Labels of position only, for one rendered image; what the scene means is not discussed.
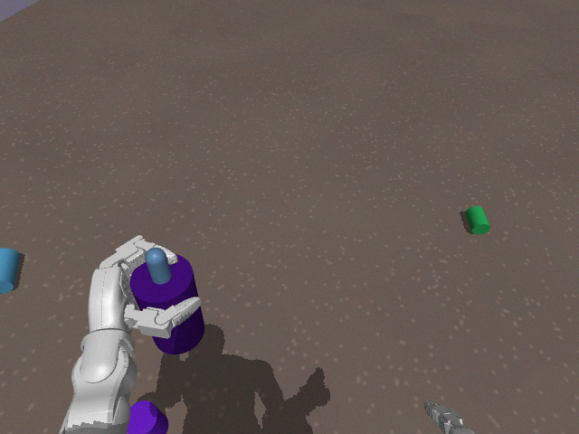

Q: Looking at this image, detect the left robot arm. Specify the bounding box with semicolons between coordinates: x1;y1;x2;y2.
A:
59;328;138;434

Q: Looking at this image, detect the left robot hand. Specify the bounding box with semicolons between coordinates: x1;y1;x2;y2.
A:
88;235;202;339

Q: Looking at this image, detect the right robot hand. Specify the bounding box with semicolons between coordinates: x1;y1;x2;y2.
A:
424;401;475;434

